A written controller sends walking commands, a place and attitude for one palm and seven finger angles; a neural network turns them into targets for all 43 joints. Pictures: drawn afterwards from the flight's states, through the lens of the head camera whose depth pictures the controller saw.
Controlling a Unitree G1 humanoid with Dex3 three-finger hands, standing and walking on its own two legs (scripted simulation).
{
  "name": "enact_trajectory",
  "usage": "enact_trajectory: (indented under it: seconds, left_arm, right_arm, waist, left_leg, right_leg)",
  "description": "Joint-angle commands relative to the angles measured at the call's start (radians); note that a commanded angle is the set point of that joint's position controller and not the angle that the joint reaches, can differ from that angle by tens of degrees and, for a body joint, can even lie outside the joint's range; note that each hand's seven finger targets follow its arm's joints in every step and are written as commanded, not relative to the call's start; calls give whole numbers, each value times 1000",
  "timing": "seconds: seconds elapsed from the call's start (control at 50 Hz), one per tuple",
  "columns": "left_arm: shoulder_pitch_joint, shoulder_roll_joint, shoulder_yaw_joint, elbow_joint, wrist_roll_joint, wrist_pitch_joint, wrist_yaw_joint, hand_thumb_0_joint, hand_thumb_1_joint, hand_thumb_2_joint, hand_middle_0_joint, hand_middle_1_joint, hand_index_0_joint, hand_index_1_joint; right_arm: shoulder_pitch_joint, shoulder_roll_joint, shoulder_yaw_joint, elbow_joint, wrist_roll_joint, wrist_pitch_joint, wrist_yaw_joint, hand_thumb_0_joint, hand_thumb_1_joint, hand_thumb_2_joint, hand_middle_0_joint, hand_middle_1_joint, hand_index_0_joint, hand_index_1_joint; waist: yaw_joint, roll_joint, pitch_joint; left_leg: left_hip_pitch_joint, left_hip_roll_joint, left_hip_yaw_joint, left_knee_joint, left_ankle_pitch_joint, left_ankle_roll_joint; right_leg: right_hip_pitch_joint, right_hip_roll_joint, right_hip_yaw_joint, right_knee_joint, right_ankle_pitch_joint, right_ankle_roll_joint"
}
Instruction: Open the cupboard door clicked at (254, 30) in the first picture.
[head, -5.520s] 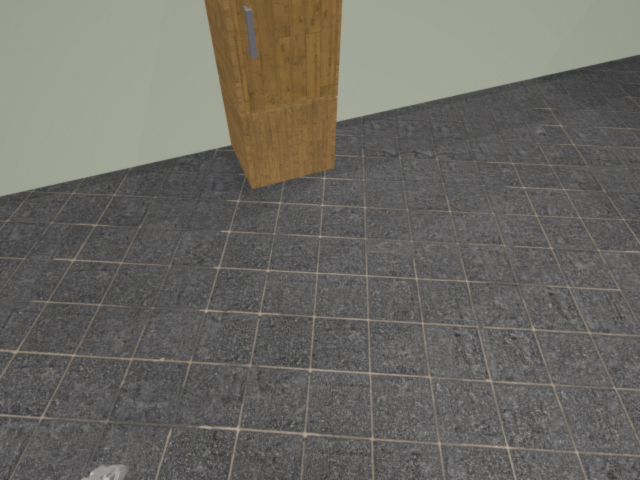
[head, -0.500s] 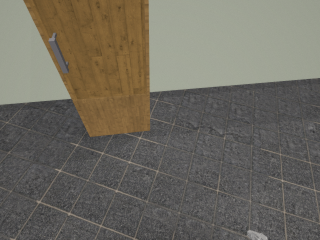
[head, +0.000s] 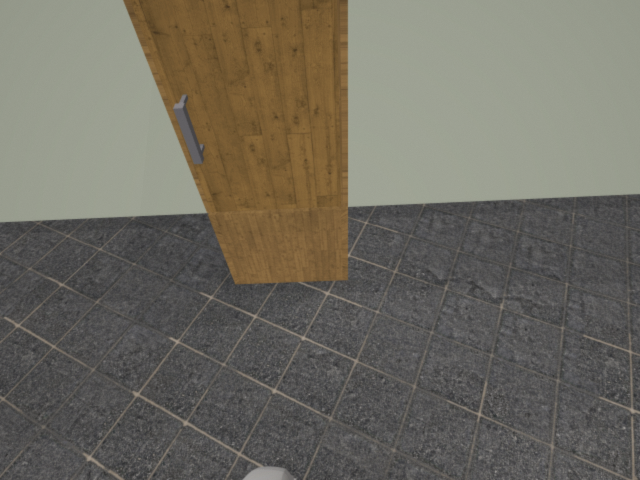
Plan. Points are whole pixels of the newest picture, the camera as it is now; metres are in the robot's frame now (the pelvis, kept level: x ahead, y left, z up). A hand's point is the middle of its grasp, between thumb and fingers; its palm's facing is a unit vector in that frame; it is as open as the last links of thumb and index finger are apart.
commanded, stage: take the last steps up to it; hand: left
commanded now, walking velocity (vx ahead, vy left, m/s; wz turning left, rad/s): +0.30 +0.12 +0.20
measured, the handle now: (191, 130) +0.84 +0.37 -0.04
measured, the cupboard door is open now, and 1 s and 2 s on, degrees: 0 0 0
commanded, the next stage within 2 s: come to a stop and stand still in 1.04 s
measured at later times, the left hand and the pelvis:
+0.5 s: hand out of the picture +0.02 +0.29 -0.17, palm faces +0.14 -0.97 -0.19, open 7.4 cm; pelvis +0.05 +0.09 +0.01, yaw +5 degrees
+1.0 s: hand (201, 363) +0.32 +0.24 -0.16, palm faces +0.11 -0.97 -0.20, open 7.2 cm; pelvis +0.24 +0.06 -0.01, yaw +4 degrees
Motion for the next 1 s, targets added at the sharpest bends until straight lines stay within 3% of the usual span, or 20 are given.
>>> enact_trajectory:
  seconds: [0.0, 0.14, 0.18, 0.24, 0.26, 0.28, 0.3, 0.32, 0.38, 0.44, 0.5, 0.7, 0.74, 0.78, 0.8, 0.82, 0.84, 0.86, 0.9, 0.98]
  left_arm:
    - [58, 208, 61, -28, 1, -31, 17, 0, 900, 900, -200, -300, -200, -300]
    - [181, 233, 68, 67, 10, -44, 5, 0, 900, 900, -200, -300, -200, -300]
    - [159, 241, 72, 79, 13, -42, 3, 0, 900, 900, -200, -300, -200, -300]
    - [106, 226, 68, 89, 0, -28, -3, 0, 900, 900, -200, -300, -200, -300]
    - [88, 192, 62, 85, -2, -23, -7, 0, 900, 900, -200, -300, -200, -300]
    - [63, 124, 48, 57, -5, -16, -14, 0, 900, 900, -200, -300, -200, -300]
    - [-7, 78, 36, 11, -2, -17, -15, 0, 900, 900, -200, -300, -200, -300]
    - [-51, 84, 36, 4, 7, -15, -12, 0, 900, 900, -200, -300, -200, -300]
    - [26, 91, 43, 74, 6, -22, -33, 0, 900, 900, -200, -300, -200, -300]
    - [62, 80, 36, 99, 3, -16, -29, 0, 900, 900, -200, -300, -200, -300]
    - [32, 74, 38, 92, 0, -11, -25, 0, 900, 900, -200, -300, -200, -300]
    - [-211, 32, 30, -1, -6, -26, -33, 0, 900, 900, -200, -300, -200, -300]
    - [-169, 36, 33, 5, -7, -32, -31, 0, 900, 900, -200, -300, -200, -300]
    - [40, 65, 46, 65, -3, -48, -26, 0, 900, 900, -200, -300, -200, -300]
    - [191, 119, 62, 111, 2, -62, -19, 0, 900, 900, -200, -300, -200, -300]
    - [313, 228, 89, 140, 5, -73, -6, 0, 900, 900, -200, -300, -200, -300]
    - [342, 277, 93, 151, -16, -69, -6, 0, 900, 900, -200, -300, -200, -300]
    - [239, 238, 88, 121, -20, -63, 1, 0, 900, 900, -200, -300, -200, -300]
    - [71, 138, 59, 82, -15, -63, 7, 0, 900, 900, -200, -300, -200, -300]
    - [9, 73, 43, 74, -1, -75, 9, 0, 900, 900, -200, -300, -200, -300]
  right_arm:
    - [-17, -65, -14, -62, -10, -26, 8, 0, -900, -900, 200, 300, 200, 300]
    - [-78, -22, 3, -76, -3, -52, 21, 0, -900, -900, 200, 300, 200, 300]
    - [-35, -11, 7, -68, 0, -62, 20, 0, -900, -900, 200, 300, 200, 300]
    - [117, -18, 9, -9, -1, -76, 9, 0, -900, -900, 200, 300, 200, 300]
    - [195, -61, 1, 12, 1, -82, -1, 0, -900, -900, 200, 300, 200, 300]
    - [279, -135, -18, 32, -11, -86, -12, 0, -900, -900, 200, 300, 200, 300]
    - [353, -192, -24, 44, -16, -87, -24, 0, -900, -900, 200, 300, 200, 300]
    - [328, -178, -19, 56, -15, -91, -30, 0, -900, -900, 200, 300, 200, 300]
    - [187, -70, 16, 27, -4, -114, -40, 0, -900, -900, 200, 300, 200, 300]
    - [222, -46, 23, 53, 4, -138, -46, 0, -900, -900, 200, 300, 200, 300]
    - [272, -21, 27, 87, 9, -148, -52, 0, -900, -900, 200, 300, 200, 300]
    - [389, -1, 25, 163, -10, -149, -62, 0, -900, -900, 200, 300, 200, 300]
    - [372, -15, 23, 165, -9, -146, -62, 0, -900, -900, 200, 300, 200, 300]
    - [342, -37, 18, 163, -1, -145, -61, 0, -900, -900, 200, 300, 200, 300]
    - [325, -31, 15, 150, 10, -150, -54, 0, -900, -900, 200, 300, 200, 300]
    - [364, 27, 20, 125, 24, -157, -46, 0, -900, -900, 200, 300, 200, 300]
    - [346, 23, 20, 103, 26, -153, -48, 0, -900, -900, 200, 300, 200, 300]
    - [260, 20, 12, 81, 20, -140, -43, 0, -900, -900, 200, 300, 200, 300]
    - [202, 51, 14, 67, 3, -119, -34, 0, -900, -900, 200, 300, 200, 300]
    - [287, 93, 21, 90, -9, -81, -26, 0, -900, -900, 200, 300, 200, 300]
  waist:
    - [30, -198, -11]
    - [80, -217, -16]
    - [59, -225, -30]
    - [-15, -171, -22]
    - [-56, -49, -37]
    - [-93, 187, -2]
    - [-120, 255, 68]
    - [-113, 260, 83]
    - [-27, 80, 94]
    - [-8, 33, 39]
    - [-4, 35, 58]
    - [-63, 50, 128]
    - [-37, 63, 107]
    - [61, 18, -22]
    - [122, -4, -117]
    - [141, -215, -250]
    - [122, -219, -287]
    - [116, -166, -199]
    - [33, -56, -13]
    - [-57, -137, -11]
  left_leg:
    - [-96, 63, 16, 2, 50, -22]
    - [-42, 67, 92, -319, -6, -6]
    - [45, 61, 114, -419, -21, 5]
    - [347, 20, 202, -644, 114, 9]
    - [465, 64, 133, -701, 38, 20]
    - [485, 256, -151, -832, -191, 89]
    - [424, 391, -351, -975, -310, 169]
    - [377, 407, -389, -998, -328, 192]
    - [315, 296, -165, -968, -44, 161]
    - [393, 265, -65, -935, 292, 174]
    - [431, 264, -22, -925, 484, 177]
    - [473, 284, 23, -853, 684, 186]
    - [449, 276, 50, -783, 838, 177]
    - [426, 234, 93, -554, 989, 137]
    - [268, 197, 114, -344, 869, 102]
    - [-3, 54, 166, -11, 291, 53]
    - [-85, -4, 90, 244, -168, 49]
    - [-108, 52, 7, 294, -117, 63]
    - [-122, 127, -11, 242, 29, 58]
    - [11, 138, 53, -10, 94, 15]
  right_leg:
    - [66, -280, 254, -342, -151, -74]
    - [142, -309, 237, -362, -167, -96]
    - [104, -304, 207, -342, -176, -91]
    - [-106, -212, 90, -260, -301, -24]
    - [-205, -167, 47, -133, -311, 8]
    - [-359, -55, -51, 111, -321, 56]
    - [-464, 3, -39, 326, -318, 56]
    - [-490, -36, 54, 463, -292, 36]
    - [-431, -76, 89, 570, -63, 35]
    - [-416, -71, 86, 562, 10, 58]
    - [-452, -67, 85, 555, 46, 67]
    - [-389, -30, 35, 200, 35, 16]
    - [-264, 15, 0, 139, 5, -9]
    - [6, 72, -35, 22, 87, -31]
    - [269, 4, 49, 1, 177, -66]
    - [524, -292, 434, -58, 366, -181]
    - [495, -431, 627, -171, 461, -281]
    - [328, -403, 588, -234, 276, -264]
    - [47, -322, 425, -305, 51, -198]
    - [-129, -211, 175, -344, 138, -133]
